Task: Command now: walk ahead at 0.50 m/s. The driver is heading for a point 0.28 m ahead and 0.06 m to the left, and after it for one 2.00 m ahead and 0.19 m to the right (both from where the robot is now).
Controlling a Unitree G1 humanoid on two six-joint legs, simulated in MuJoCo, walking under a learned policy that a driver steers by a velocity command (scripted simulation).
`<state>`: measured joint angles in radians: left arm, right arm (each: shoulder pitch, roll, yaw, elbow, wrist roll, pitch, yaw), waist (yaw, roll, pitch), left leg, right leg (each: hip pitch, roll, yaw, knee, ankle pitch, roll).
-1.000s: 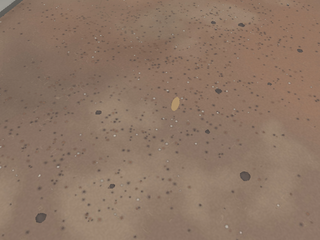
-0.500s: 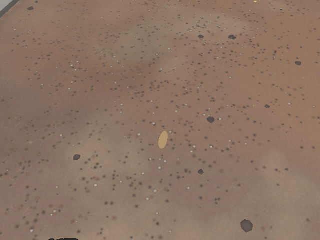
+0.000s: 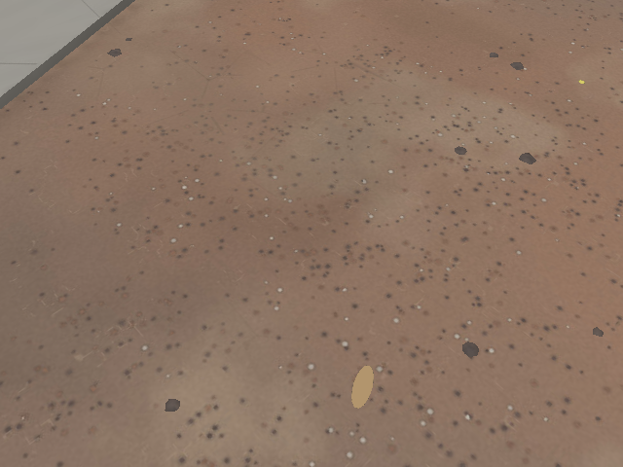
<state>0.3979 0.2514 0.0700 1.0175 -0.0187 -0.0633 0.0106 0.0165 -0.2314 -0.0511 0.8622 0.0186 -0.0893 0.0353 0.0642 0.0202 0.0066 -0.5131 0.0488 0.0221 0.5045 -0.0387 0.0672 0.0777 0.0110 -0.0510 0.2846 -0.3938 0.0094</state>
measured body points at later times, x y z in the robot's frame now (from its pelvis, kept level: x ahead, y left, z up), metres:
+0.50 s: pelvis +0.26 +0.01 +0.01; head +0.29 +0.01 +0.46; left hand +0.47 +0.24 -0.09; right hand +0.22 -0.25 -0.13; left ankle +0.14 +0.11 -0.73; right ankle +0.45 -0.13 -0.69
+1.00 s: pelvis +0.54 -0.02 +0.02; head +0.56 -0.03 +0.47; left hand +0.52 +0.24 -0.12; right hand +0.73 -0.27 -0.09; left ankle +0.74 +0.14 -0.68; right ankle +0.45 -0.12 -0.73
